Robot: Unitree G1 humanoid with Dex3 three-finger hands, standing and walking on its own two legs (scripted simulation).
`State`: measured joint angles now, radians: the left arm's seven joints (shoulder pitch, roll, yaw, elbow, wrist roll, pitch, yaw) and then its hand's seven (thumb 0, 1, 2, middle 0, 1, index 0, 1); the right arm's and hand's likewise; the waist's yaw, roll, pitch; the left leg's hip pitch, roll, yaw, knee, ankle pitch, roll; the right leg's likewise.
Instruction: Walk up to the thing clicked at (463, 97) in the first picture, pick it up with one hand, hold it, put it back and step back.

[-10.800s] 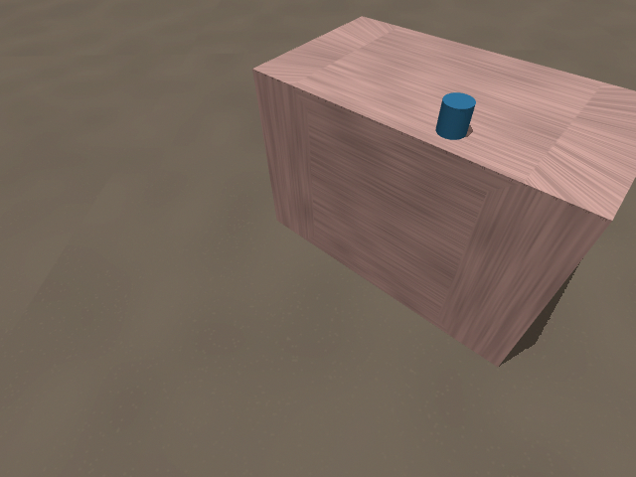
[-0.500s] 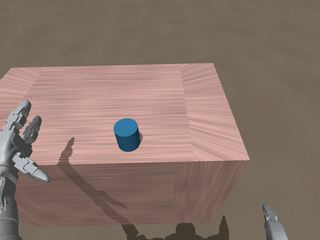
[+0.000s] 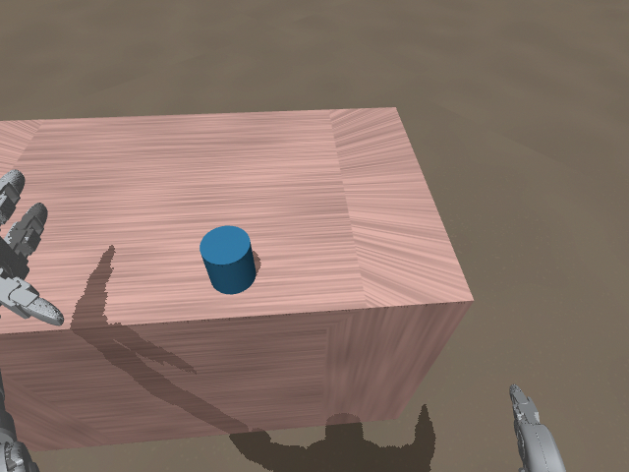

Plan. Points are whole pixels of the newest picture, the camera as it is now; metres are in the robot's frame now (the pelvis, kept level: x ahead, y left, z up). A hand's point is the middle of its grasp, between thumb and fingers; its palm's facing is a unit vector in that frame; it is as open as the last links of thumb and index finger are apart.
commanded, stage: go down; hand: left
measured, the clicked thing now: (229, 260) +0.45 +0.15 -0.02
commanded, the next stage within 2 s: approach in 1.48 s
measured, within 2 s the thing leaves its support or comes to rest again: neither
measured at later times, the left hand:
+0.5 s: hand (40, 239) +0.38 +0.33 +0.12, palm faces +0.08 -1.00 +0.00, open 17.8 cm
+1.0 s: hand (45, 226) +0.40 +0.34 +0.12, palm faces +0.06 -1.00 +0.00, open 17.8 cm
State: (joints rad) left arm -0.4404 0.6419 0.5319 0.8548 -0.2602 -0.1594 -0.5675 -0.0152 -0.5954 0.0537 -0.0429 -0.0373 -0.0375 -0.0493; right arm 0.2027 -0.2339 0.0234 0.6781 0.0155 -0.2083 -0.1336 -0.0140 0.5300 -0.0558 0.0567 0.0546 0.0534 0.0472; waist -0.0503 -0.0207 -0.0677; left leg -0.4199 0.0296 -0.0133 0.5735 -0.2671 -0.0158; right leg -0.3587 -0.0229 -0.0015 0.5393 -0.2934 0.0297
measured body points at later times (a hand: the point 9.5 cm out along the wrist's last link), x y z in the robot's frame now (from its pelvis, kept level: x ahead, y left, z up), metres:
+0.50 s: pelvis +0.01 +0.00 -0.01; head +0.05 +0.02 +0.44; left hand +0.37 +0.39 +0.13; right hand +0.16 -0.26 -0.08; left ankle +0.01 +0.13 -0.73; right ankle -0.02 -0.14 -0.73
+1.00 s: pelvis +0.01 +0.01 -0.01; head +0.05 +0.02 +0.43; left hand +0.39 +0.39 +0.13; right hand +0.16 -0.25 -0.08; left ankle +0.01 +0.13 -0.73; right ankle -0.02 -0.14 -0.73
